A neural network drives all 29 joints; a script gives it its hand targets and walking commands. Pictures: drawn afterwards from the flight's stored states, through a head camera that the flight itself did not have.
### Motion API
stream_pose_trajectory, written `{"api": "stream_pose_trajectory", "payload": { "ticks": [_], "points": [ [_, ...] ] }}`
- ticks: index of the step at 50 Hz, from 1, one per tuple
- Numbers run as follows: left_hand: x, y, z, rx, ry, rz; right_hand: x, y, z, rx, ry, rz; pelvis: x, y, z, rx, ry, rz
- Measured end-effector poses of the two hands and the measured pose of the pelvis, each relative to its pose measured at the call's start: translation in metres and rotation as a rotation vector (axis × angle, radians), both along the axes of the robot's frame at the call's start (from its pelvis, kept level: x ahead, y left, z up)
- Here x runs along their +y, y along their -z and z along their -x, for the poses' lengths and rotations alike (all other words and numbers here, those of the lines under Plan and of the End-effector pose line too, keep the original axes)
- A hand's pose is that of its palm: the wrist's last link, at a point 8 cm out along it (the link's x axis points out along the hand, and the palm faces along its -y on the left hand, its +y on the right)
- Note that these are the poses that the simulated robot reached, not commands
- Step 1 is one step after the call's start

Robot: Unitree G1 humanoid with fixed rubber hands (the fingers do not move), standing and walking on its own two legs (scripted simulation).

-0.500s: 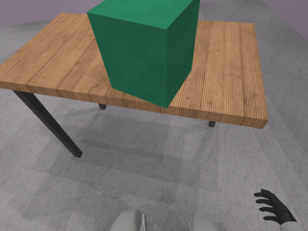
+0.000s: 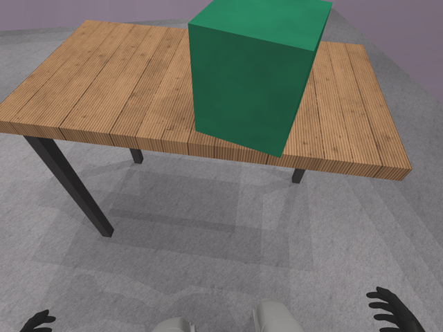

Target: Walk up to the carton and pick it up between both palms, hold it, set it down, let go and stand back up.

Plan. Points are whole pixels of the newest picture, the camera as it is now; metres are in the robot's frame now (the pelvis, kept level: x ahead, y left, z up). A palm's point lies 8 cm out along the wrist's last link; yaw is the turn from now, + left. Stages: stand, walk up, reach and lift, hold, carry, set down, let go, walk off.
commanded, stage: walk up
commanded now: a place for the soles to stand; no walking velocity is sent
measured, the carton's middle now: (256, 73) +0.59 -0.06 +0.14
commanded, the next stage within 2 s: none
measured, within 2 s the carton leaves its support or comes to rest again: neither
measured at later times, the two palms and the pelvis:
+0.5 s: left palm out of the picture +0.12 +0.34 -0.05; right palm out of the picture +0.08 -0.30 -0.07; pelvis +0.00 +0.02 +0.00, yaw -4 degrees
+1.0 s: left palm (60, 294) +0.19 +0.29 -0.05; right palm out of the picture +0.11 -0.34 -0.07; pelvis +0.03 -0.02 +0.00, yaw -7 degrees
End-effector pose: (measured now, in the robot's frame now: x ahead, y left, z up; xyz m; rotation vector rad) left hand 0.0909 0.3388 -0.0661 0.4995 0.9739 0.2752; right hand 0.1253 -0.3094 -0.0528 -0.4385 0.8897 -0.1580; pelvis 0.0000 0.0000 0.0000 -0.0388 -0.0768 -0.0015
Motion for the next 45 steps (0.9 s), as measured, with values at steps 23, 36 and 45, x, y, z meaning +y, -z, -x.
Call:
{"api": "stream_pose_trajectory", "payload": {
  "ticks": [23,36,45],
  "points": [
    [0.003,-0.018,-0.020,-0.010,0.085,-0.016,0.006,0.026,0.037,0.015,0.096,-0.067,0.016,0.001,0.006,-0.012,0.068,-0.038],
    [-0.031,0.001,-0.063,0.010,0.132,0.071,-0.023,0.013,0.028,0.044,0.131,-0.018,-0.005,-0.001,-0.024,0.020,0.107,-0.043],
    [-0.039,-0.010,-0.090,-0.025,0.138,0.045,-0.027,0.018,0.016,0.039,0.130,-0.042,-0.013,-0.003,-0.033,0.031,0.114,-0.043]
  ]
}}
